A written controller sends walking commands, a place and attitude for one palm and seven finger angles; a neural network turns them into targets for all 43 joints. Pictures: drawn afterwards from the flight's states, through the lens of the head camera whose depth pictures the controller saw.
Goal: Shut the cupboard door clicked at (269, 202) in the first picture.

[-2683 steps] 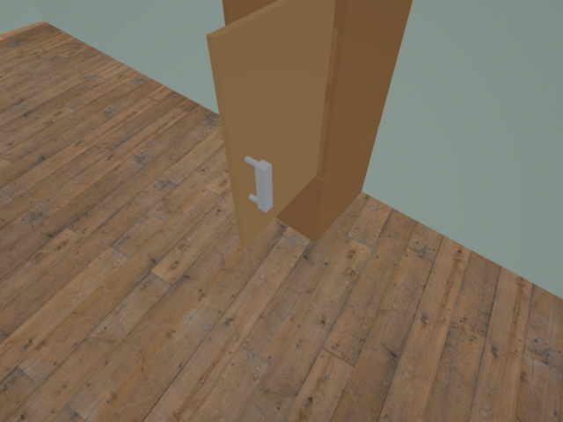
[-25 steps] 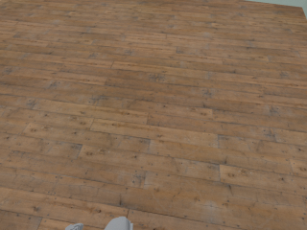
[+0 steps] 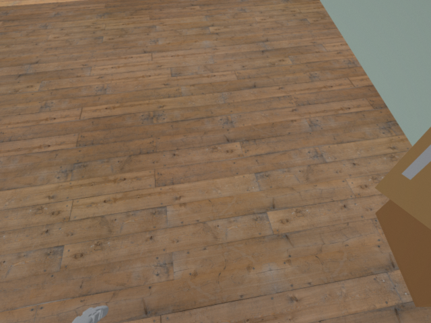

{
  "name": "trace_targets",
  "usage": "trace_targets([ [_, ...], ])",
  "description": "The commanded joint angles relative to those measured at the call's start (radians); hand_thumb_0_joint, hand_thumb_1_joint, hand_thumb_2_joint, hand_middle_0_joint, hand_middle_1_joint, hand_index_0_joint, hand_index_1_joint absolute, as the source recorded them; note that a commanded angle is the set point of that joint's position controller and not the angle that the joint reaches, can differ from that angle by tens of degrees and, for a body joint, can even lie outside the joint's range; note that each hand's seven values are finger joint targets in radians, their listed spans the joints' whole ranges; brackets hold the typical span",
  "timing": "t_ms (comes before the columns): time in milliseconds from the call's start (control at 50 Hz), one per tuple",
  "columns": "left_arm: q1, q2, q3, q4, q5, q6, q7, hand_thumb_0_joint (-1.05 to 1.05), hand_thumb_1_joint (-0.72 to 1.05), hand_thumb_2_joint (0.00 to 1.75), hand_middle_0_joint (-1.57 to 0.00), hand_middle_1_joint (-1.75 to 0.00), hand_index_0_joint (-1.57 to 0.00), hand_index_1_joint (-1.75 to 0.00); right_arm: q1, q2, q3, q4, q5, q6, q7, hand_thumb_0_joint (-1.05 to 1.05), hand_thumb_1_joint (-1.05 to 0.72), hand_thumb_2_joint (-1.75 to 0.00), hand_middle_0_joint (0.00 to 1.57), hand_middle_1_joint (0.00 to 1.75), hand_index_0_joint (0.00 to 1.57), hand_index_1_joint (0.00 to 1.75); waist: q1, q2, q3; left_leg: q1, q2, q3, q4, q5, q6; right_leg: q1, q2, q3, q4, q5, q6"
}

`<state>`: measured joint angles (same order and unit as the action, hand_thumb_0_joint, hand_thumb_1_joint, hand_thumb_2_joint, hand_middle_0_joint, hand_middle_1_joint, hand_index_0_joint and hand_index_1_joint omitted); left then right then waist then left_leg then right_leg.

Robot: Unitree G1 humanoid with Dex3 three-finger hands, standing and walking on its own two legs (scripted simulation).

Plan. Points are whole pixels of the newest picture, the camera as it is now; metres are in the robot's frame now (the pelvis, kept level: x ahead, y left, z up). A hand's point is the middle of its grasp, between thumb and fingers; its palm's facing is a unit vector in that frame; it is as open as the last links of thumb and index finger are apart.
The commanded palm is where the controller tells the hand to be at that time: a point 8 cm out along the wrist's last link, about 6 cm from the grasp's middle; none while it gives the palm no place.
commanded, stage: turn to face it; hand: left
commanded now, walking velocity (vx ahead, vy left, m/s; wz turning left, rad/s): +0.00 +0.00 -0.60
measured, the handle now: (427, 155) +0.55 -0.54 -0.08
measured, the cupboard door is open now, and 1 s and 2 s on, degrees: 36 36 36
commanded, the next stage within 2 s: take the last steps up to it in 1.36 s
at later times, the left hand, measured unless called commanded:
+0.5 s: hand (124, 310) +0.16 +0.21 -0.16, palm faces -0.24 -0.95 -0.19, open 7.4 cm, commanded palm none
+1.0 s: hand (171, 282) +0.21 +0.12 -0.14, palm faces -0.54 -0.80 -0.25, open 7.4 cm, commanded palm none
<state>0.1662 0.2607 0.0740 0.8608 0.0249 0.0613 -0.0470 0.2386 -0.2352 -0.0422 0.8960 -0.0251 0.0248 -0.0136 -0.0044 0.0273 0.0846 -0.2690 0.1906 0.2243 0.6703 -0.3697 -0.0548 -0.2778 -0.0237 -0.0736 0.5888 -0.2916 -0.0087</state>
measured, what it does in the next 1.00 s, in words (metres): steps on the spot, turning right: left foot, then right foot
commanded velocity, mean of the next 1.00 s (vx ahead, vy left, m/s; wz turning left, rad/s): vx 0.00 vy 0.00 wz -0.58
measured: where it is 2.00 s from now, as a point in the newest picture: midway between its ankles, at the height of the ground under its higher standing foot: outside the picture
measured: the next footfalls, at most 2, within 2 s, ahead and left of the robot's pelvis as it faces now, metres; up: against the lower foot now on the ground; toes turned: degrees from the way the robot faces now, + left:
left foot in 0.36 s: +0.10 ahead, +0.13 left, +0.00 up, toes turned -9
right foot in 0.76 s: +0.00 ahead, -0.12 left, +0.00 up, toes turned -31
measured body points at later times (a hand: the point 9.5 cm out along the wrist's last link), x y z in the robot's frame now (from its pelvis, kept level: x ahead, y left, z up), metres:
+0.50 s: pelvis +0.03 +0.03 +0.02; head +0.08 +0.05 +0.46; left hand +0.17 +0.26 -0.14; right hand +0.05 -0.24 -0.10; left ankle +0.06 +0.13 -0.72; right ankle -0.04 -0.09 -0.65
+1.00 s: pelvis +0.03 -0.01 +0.02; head +0.07 -0.04 +0.46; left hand +0.24 +0.16 -0.12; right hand -0.04 -0.28 -0.12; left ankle +0.11 +0.11 -0.67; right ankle -0.03 -0.10 -0.72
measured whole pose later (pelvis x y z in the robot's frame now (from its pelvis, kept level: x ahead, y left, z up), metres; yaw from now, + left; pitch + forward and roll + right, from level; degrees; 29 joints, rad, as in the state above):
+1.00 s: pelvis +0.03 -0.01 +0.02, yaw -34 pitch +1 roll +1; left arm 0.19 0.22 0.05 0.89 0.03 0.05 -0.01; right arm 0.17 -0.26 -0.05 0.89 -0.02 0.05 -0.01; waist 0.00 0.00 0.08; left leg -0.46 0.07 0.03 0.94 -0.41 -0.09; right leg -0.25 0.02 0.05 0.49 -0.26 -0.02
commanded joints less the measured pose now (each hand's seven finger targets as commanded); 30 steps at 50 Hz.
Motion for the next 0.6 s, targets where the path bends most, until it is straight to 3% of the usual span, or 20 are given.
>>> trace_targets([
  [0, 0.191, 0.257, 0.059, -0.011, -0.007, -0.038, 0.046, 0.00, 0.90, 0.90, -0.20, -0.30, -0.20, -0.30, -0.087, -0.120, -0.031, -0.131, 0.016, 0.002, -0.018, 0.00, -0.90, -0.90, 0.20, 0.30, 0.20, 0.30, 0.089, -0.287, -0.153, -0.357, -0.084, -0.204, 0.510, -0.253, -0.010, 0.263, -0.377, 0.460, -0.251, 0.592, -0.229],
  [20, 0.122, 0.202, 0.057, -0.026, -0.007, -0.035, 0.056, 0.00, 0.90, 0.90, -0.20, -0.30, -0.20, -0.30, -0.100, -0.110, -0.037, -0.114, 0.014, 0.006, -0.019, 0.00, -0.90, -0.90, 0.20, 0.30, 0.20, 0.30, 0.063, -0.236, -0.105, -0.379, -0.066, -0.228, 0.532, -0.165, -0.009, 0.209, -0.317, 0.435, -0.274, 0.446, -0.209],
  [40, 0.065, 0.190, 0.050, -0.039, -0.004, -0.034, 0.056, 0.00, 0.90, 0.90, -0.20, -0.30, -0.20, -0.30, -0.101, -0.115, -0.038, -0.102, 0.011, 0.004, -0.017, 0.00, -0.90, -0.90, 0.20, 0.30, 0.20, 0.30, 0.043, -0.277, -0.083, -0.381, -0.061, -0.230, 0.532, -0.110, -0.019, 0.179, -0.269, 0.414, -0.271, 0.390, -0.195],
  [80, 0.010, 0.152, 0.035, -0.059, -0.005, -0.038, 0.055, 0.00, 0.90, 0.90, -0.20, -0.30, -0.20, -0.30, -0.080, -0.121, -0.039, -0.083, 0.006, 0.005, -0.007, 0.00, -0.90, -0.90, 0.20, 0.30, 0.20, 0.30, 0.012, -0.235, -0.082, -0.309, -0.070, -0.227, 0.487, -0.027, -0.029, 0.107, -0.210, 0.311, -0.259, 0.385, -0.164],
  [100, 0.013, 0.153, 0.035, -0.061, -0.003, -0.041, 0.053, 0.00, 0.90, 0.90, -0.20, -0.30, -0.20, -0.30, -0.072, -0.113, -0.038, -0.078, 0.007, 0.006, -0.004, 0.00, -0.90, -0.90, 0.20, 0.30, 0.20, 0.30, 0.007, -0.213, -0.092, -0.281, -0.084, -0.216, 0.447, -0.015, -0.033, 0.096, -0.195, 0.297, -0.253, 0.384, -0.158],
  [140, 0.025, 0.164, 0.039, -0.057, 0.002, -0.042, 0.054, 0.00, 0.90, 0.90, -0.20, -0.30, -0.20, -0.30, -0.066, -0.098, -0.035, -0.075, 0.009, 0.005, -0.002, 0.00, -0.90, -0.90, 0.20, 0.30, 0.20, 0.30, 0.011, -0.178, -0.116, -0.241, -0.104, -0.201, 0.340, -0.019, -0.036, 0.111, -0.188, 0.308, -0.245, 0.361, -0.165],
  [220, 0.057, 0.178, 0.046, -0.042, 0.006, -0.037, 0.051, 0.00, 0.90, 0.90, -0.20, -0.30, -0.20, -0.30, -0.095, -0.086, -0.030, -0.095, 0.017, -0.007, -0.007, 0.00, -0.90, -0.90, 0.20, 0.30, 0.20, 0.30, 0.033, -0.170, -0.135, -0.185, -0.146, -0.190, 0.141, -0.051, -0.030, 0.140, -0.188, 0.393, -0.210, 0.397, -0.184],
  [260, 0.036, 0.182, 0.051, -0.044, 0.003, -0.032, 0.051, 0.00, 0.90, 0.90, -0.20, -0.30, -0.20, -0.30, -0.057, -0.089, -0.028, -0.090, 0.021, -0.014, -0.015, 0.00, -0.90, -0.90, 0.20, 0.30, 0.20, 0.30, 0.015, -0.196, -0.138, -0.105, -0.158, -0.190, 0.017, -0.024, -0.023, 0.100, -0.180, 0.419, -0.173, 0.433, -0.171],
  [300, -0.011, 0.165, 0.046, -0.051, -0.007, -0.024, 0.049, 0.00, 0.90, 0.90, -0.20, -0.30, -0.20, -0.30, 0.029, -0.105, -0.029, -0.060, 0.022, -0.023, -0.021, 0.00, -0.90, -0.90, 0.20, 0.30, 0.20, 0.30, -0.033, -0.179, -0.136, 0.087, -0.162, -0.185, -0.198, 0.147, -0.016, -0.031, -0.124, 0.398, -0.115, 0.329, -0.102],
  [320, -0.007, 0.114, 0.037, -0.063, -0.013, -0.018, 0.046, 0.00, 0.90, 0.90, -0.20, -0.30, -0.20, -0.30, 0.056, -0.155, -0.038, -0.056, 0.017, -0.031, -0.023, 0.00, -0.90, -0.90, 0.20, 0.30, 0.20, 0.30, -0.042, -0.031, -0.148, 0.188, -0.054, -0.304, -0.327, 0.149, 0.015, -0.137, -0.030, 0.329, -0.019, 0.162, -0.047],
  [340, 0.019, 0.057, 0.025, -0.081, -0.023, -0.015, 0.036, 0.00, 0.90, 0.90, -0.20, -0.30, -0.20, -0.30, 0.077, -0.259, -0.055, -0.064, 0.001, -0.038, -0.026, 0.00, -0.90, -0.90, 0.20, 0.30, 0.20, 0.30, -0.041, 0.276, -0.161, 0.262, 0.203, -0.568, -0.402, 0.244, 0.120, -0.289, 0.102, 0.177, 0.208, -0.197, 0.015],
  [360, -0.012, 0.085, 0.026, -0.090, -0.011, -0.015, 0.035, 0.00, 0.90, 0.90, -0.20, -0.30, -0.20, -0.30, 0.089, -0.272, -0.052, -0.070, -0.003, -0.032, -0.030, 0.00, -0.90, -0.90, 0.20, 0.30, 0.20, 0.30, -0.051, 0.239, -0.140, 0.179, 0.309, -0.614, -0.404, 0.332, 0.208, -0.280, 0.066, 0.140, 0.417, -0.342, 0.026],
  [380, 0.019, 0.093, 0.035, -0.084, -0.005, -0.016, 0.029, 0.00, 0.90, 0.90, -0.20, -0.30, -0.20, -0.30, 0.036, -0.238, -0.040, -0.093, -0.008, -0.030, -0.028, 0.00, -0.90, -0.90, 0.20, 0.30, 0.20, 0.30, -0.017, 0.131, -0.128, 0.095, 0.283, -0.550, -0.409, 0.268, 0.227, -0.245, 0.028, 0.152, 0.517, -0.295, 0.029],
  [400, 0.016, 0.095, 0.042, -0.061, 0.006, -0.010, 0.022, 0.00, 0.90, 0.90, -0.20, -0.30, -0.20, -0.30, -0.017, -0.202, -0.031, -0.099, -0.009, -0.036, -0.031, 0.00, -0.90, -0.90, 0.20, 0.30, 0.20, 0.30, 0.005, 0.186, -0.093, 0.072, 0.217, -0.480, -0.412, 0.331, 0.197, -0.266, 0.025, 0.139, 0.568, -0.237, 0.045],
  [440, 0.013, 0.089, 0.041, -0.052, 0.000, -0.004, 0.010, 0.00, 0.90, 0.90, -0.20, -0.30, -0.20, -0.30, -0.053, -0.176, -0.022, -0.111, -0.009, -0.034, -0.035, 0.00, -0.90, -0.90, 0.20, 0.30, 0.20, 0.30, 0.017, 0.172, -0.062, 0.091, 0.159, -0.329, -0.361, 0.477, 0.178, -0.280, 0.005, 0.108, 0.582, -0.188, 0.059],
  [500, -0.009, 0.057, 0.025, -0.056, -0.007, 0.000, 0.005, 0.00, 0.90, 0.90, -0.20, -0.30, -0.20, -0.30, 0.012, -0.174, -0.028, -0.084, -0.005, -0.032, -0.035, 0.00, -0.90, -0.90, 0.20, 0.30, 0.20, 0.30, -0.005, 0.165, -0.120, 0.217, 0.130, -0.225, -0.296, 0.645, 0.175, -0.270, 0.004, 0.055, 0.481, -0.166, 0.069],
  [540, -0.043, 0.047, 0.019, -0.068, -0.009, -0.001, 0.003, 0.00, 0.90, 0.90, -0.20, -0.30, -0.20, -0.30, 0.039, -0.183, -0.036, -0.073, -0.005, -0.030, -0.031, 0.00, -0.90, -0.90, 0.20, 0.30, 0.20, 0.30, -0.026, 0.173, -0.134, 0.234, 0.147, -0.194, -0.278, 0.657, 0.181, -0.232, -0.002, 0.030, 0.380, -0.168, 0.066],
  [580, -0.054, 0.037, 0.016, -0.075, -0.007, -0.004, 0.003, 0.00, 0.90, 0.90, -0.20, -0.30, -0.20, -0.30, 0.043, -0.193, -0.043, -0.063, -0.005, -0.026, -0.025, 0.00, -0.90, -0.90, 0.20, 0.30, 0.20, 0.30, -0.030, 0.191, -0.136, 0.231, 0.152, -0.159, -0.261, 0.648, 0.177, -0.186, 0.006, 0.002, 0.283, -0.153, 0.059],
])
